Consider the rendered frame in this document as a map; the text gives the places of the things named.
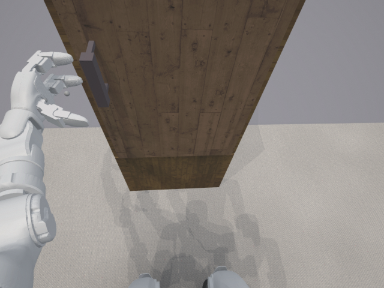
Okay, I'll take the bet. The handle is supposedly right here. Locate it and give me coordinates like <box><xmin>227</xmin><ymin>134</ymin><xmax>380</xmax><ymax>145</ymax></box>
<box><xmin>79</xmin><ymin>41</ymin><xmax>110</xmax><ymax>107</ymax></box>

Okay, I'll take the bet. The left robot forearm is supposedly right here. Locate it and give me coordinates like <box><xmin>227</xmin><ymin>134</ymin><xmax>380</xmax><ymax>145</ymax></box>
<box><xmin>0</xmin><ymin>109</ymin><xmax>46</xmax><ymax>200</ymax></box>

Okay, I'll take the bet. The right robot shin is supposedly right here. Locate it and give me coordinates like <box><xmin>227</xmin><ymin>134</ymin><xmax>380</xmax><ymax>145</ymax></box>
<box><xmin>213</xmin><ymin>266</ymin><xmax>227</xmax><ymax>274</ymax></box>

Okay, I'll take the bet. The cupboard door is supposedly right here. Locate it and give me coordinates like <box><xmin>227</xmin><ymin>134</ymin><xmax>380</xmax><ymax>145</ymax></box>
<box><xmin>52</xmin><ymin>0</ymin><xmax>300</xmax><ymax>158</ymax></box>

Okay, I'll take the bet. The left robot shin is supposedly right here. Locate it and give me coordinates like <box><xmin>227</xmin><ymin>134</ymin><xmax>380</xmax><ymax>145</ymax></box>
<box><xmin>139</xmin><ymin>273</ymin><xmax>152</xmax><ymax>278</ymax></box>

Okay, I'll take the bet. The robot shin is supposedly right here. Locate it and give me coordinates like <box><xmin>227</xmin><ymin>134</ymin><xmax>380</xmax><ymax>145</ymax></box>
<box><xmin>139</xmin><ymin>273</ymin><xmax>152</xmax><ymax>278</ymax></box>
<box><xmin>213</xmin><ymin>266</ymin><xmax>227</xmax><ymax>274</ymax></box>

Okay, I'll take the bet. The left robot hand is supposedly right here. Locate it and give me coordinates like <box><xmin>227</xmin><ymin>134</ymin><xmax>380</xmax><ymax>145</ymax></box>
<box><xmin>11</xmin><ymin>50</ymin><xmax>89</xmax><ymax>128</ymax></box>

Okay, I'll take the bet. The robot left upper arm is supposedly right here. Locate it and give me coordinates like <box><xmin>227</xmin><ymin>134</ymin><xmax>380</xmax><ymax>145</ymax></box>
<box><xmin>0</xmin><ymin>193</ymin><xmax>56</xmax><ymax>288</ymax></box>

